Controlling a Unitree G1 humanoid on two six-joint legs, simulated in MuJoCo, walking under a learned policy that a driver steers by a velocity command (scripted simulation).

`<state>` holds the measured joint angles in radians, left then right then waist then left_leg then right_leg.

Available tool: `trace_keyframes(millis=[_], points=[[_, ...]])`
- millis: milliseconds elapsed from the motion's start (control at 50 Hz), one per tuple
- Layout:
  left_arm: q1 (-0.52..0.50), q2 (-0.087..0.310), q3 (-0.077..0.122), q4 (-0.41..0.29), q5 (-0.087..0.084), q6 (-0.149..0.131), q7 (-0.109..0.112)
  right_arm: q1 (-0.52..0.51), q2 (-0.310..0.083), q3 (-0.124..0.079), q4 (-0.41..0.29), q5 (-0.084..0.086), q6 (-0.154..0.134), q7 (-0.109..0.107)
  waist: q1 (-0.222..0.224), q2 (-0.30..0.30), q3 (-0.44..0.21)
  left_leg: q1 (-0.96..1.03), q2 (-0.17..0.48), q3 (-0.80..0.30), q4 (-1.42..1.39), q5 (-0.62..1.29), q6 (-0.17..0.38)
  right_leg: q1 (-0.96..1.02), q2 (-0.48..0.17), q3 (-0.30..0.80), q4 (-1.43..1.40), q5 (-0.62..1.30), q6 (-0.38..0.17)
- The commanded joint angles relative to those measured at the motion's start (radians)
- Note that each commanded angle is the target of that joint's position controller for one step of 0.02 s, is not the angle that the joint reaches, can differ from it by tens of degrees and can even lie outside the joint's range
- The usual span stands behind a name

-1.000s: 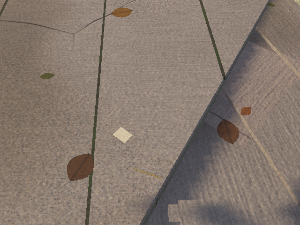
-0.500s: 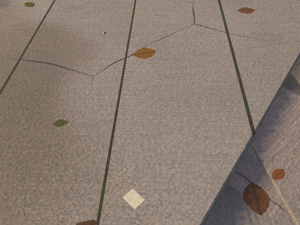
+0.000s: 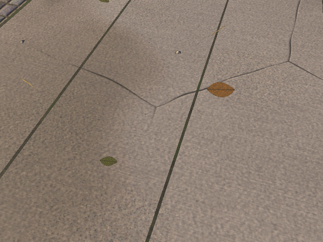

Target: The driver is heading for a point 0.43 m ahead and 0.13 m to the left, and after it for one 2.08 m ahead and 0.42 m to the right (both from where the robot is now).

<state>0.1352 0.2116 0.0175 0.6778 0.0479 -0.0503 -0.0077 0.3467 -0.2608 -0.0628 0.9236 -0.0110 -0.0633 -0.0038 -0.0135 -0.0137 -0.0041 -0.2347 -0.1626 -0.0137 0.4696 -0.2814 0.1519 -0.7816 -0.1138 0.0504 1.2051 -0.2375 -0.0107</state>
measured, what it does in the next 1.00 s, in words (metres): walks ahead: right foot, then left foot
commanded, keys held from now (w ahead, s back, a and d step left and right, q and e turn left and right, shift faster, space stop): w+q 0.38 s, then w+e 0.40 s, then e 0.22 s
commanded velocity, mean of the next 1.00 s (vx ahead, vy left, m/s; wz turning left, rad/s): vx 0.46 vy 0.00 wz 0.11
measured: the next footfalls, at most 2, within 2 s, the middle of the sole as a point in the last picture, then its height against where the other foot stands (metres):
right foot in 0.26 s outside the picture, level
left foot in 0.76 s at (127, 222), level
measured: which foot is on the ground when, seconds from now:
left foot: down 0.00-0.28, up 0.30-0.74, down 0.76-1.00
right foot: up 0.00-0.24, down 0.26-0.76, up 0.78-1.00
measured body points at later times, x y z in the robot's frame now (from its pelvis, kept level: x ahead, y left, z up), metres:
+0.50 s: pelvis +0.31 -0.03 +0.01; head +0.33 -0.04 +0.46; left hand +0.30 +0.25 -0.09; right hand +0.53 -0.24 -0.10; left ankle +0.27 +0.10 -0.65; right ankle +0.33 -0.11 -0.73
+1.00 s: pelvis +0.52 +0.06 +0.01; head +0.55 +0.08 +0.46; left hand +0.62 +0.34 -0.11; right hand +0.63 -0.20 -0.09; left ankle +0.52 +0.15 -0.73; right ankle +0.56 -0.07 -0.65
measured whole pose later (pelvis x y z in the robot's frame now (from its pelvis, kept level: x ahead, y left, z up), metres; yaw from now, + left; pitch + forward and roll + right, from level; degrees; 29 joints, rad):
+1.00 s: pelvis +0.52 +0.06 +0.01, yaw +3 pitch +1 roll +0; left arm 0.24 0.29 0.08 0.74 0.03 0.02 -0.02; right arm 0.30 -0.24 -0.03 0.73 -0.02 -0.08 -0.02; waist 0.00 -0.04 0.04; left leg -0.21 0.02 0.15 0.38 -0.20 0.05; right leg -0.59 -0.01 -0.01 1.09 -0.32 0.00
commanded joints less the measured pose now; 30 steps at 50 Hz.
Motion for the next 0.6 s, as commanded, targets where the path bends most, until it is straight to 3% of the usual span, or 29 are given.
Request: trace_keyframes(millis=[20, 60, 120, 160, 180, 200, 240, 260, 280, 300, 320, 340, 360, 380, 420, 460, 520, 560, 600], points=[[-0.023, 0.069, 0.009, -0.075, 0.002, 0.012, -0.013, 0.014, -0.097, -0.020, -0.093, 0.008, -0.013, -0.007, -0.002, 0.028, -0.001, 0.008, 0.167, -0.213, -0.248, 0.441, 0.080, 0.059, 0.047, -0.099, -0.217, 0.115, 0.041], [-0.083, 0.059, 0.002, -0.102, -0.005, 0.010, -0.020, 0.063, -0.118, -0.026, -0.103, 0.011, -0.011, -0.007, -0.037, 0.064, -0.028, 0.119, 0.184, -0.224, -0.229, 0.592, 0.057, 0.058, 0.073, -0.101, -0.321, 0.186, 0.047], [-0.188, 0.082, -0.002, -0.141, -0.010, -0.002, -0.025, 0.128, -0.147, -0.038, -0.112, 0.008, -0.008, -0.015, -0.084, 0.092, -0.016, 0.285, 0.224, -0.272, -0.199, 0.643, 0.065, 0.005, 0.091, -0.091, -0.469, 0.214, 0.035], [-0.231, 0.105, 0.001, -0.160, -0.017, -0.010, -0.027, 0.137, -0.165, -0.043, -0.126, 0.002, -0.005, -0.024, -0.090, 0.113, -0.003, 0.348, 0.265, -0.316, -0.176, 0.662, 0.070, 0.024, 0.095, -0.068, -0.553, 0.207, 0.018], [-0.220, 0.120, 0.004, -0.162, -0.018, -0.014, -0.026, 0.125, -0.174, -0.047, -0.136, -0.002, -0.006, -0.027, -0.077, 0.110, -0.002, 0.355, 0.276, -0.327, -0.157, 0.692, 0.062, 0.073, 0.103, -0.058, -0.597, 0.198, 0.006], [-0.157, 0.133, 0.008, -0.147, -0.019, -0.015, -0.021, 0.085, -0.186, -0.049, -0.148, -0.001, -0.008, -0.027, -0.038, 0.111, -0.010, 0.318, 0.264, -0.310, -0.111, 0.780, 0.034, 0.197, 0.123, -0.056, -0.656, 0.176, -0.013], [0.069, 0.190, 0.037, -0.076, -0.024, -0.024, 0.001, 0.033, -0.201, -0.049, -0.167, -0.002, -0.018, -0.012, 0.065, 0.087, -0.100, 0.234, 0.222, -0.293, 0.118, 0.964, -0.016, 0.526, 0.168, -0.068, -0.711, 0.141, -0.048], [0.224, 0.219, 0.052, -0.046, -0.016, -0.035, 0.019, 0.005, -0.181, -0.044, -0.185, 0.006, -0.027, 0.000, 0.147, 0.065, -0.179, 0.094, 0.184, -0.280, 0.326, 0.805, -0.035, 0.771, 0.073, 0.000, -0.731, 0.170, -0.079], [0.343, 0.287, 0.066, -0.043, 0.006, -0.034, 0.037, 0.051, -0.070, -0.014, -0.218, 0.004, -0.030, 0.006, 0.147, -0.111, -0.316, -0.056, 0.105, -0.184, 0.608, 0.181, -0.040, 0.985, -0.194, 0.245, -0.705, 0.133, -0.109], [0.250, 0.326, 0.079, -0.062, 0.011, -0.025, 0.030, 0.189, -0.077, -0.012, -0.245, 0.035, -0.019, 0.002, 0.037, -0.376, -0.426, -0.297, -0.009, -0.101, 0.869, -0.266, -0.072, 1.108, -0.359, 0.735, -0.841, 0.123, -0.254], [0.151, 0.210, 0.064, -0.097, -0.002, -0.016, 0.023, 0.140, -0.142, -0.020, -0.206, 0.000, 0.000, -0.007, 0.026, -0.115, -0.287, -0.362, 0.091, -0.119, 0.922, -0.156, -0.072, 0.954, -0.312, 0.663, -0.883, -0.029, -0.242], [0.110, 0.135, 0.042, -0.092, -0.009, -0.018, 0.021, 0.049, -0.143, -0.020, -0.216, -0.009, 0.006, 0.002, 0.036, -0.009, -0.153, -0.364, 0.119, -0.102, 0.897, -0.073, -0.081, 0.818, -0.259, 0.494, -0.899, -0.047, -0.219], [0.114, 0.111, 0.036, -0.072, -0.004, -0.024, 0.017, 0.010, -0.133, -0.019, -0.230, -0.009, 0.012, 0.011, 0.028, 0.035, -0.079, -0.361, 0.147, -0.097, 0.855, -0.042, -0.086, 0.727, -0.216, 0.376, -0.930, 0.015, -0.190], [0.128, 0.117, 0.035, -0.048, -0.010, -0.033, 0.020, -0.015, -0.119, -0.017, -0.245, -0.018, 0.023, 0.023, 0.015, 0.000, -0.032, -0.359, 0.174, -0.098, 0.809, -0.030, -0.089, 0.669, -0.177, 0.280, -0.953, 0.076, -0.171], [0.178, 0.123, 0.037, -0.005, -0.023, -0.057, 0.009, -0.005, -0.080, -0.005, -0.248, -0.027, 0.038, 0.037, 0.007, -0.060, -0.014, -0.324, 0.169, -0.099, 0.757, -0.022, -0.094, 0.612, -0.136, 0.197, -0.990, 0.213, -0.163], [0.212, 0.133, 0.039, 0.028, -0.030, -0.077, -0.002, -0.020, -0.060, 0.002, -0.252, -0.032, 0.041, 0.040, -0.004, -0.066, -0.016, -0.354, 0.152, -0.103, 0.704, -0.026, -0.099, 0.625, -0.123, 0.148, -1.005, 0.311, -0.182], [0.234, 0.141, 0.041, 0.059, -0.042, -0.073, -0.007, -0.133, -0.060, 0.014, -0.295, -0.044, 0.034, 0.044, -0.008, -0.073, 0.020, -0.444, 0.205, -0.021, 0.557, 0.069, -0.127, 0.653, -0.085, 0.094, -1.044, 0.344, -0.199], [0.249, 0.133, 0.041, 0.072, -0.044, -0.062, -0.012, -0.224, -0.035, 0.031, -0.319, -0.038, 0.025, 0.049, 0.016, -0.067, 0.035, -0.399, 0.219, 0.024, 0.394, 0.157, -0.147, 0.621, -0.036, 0.048, -1.048, 0.363, -0.184], [0.285, 0.157, 0.050, 0.089, -0.039, -0.054, -0.013, -0.288, -0.007, 0.046, -0.334, -0.022, 0.018, 0.055, 0.043, -0.070, 0.043, -0.328, 0.205, 0.051, 0.260, 0.193, -0.156, 0.605, -0.026, 0.033, -1.038, 0.391, -0.177]])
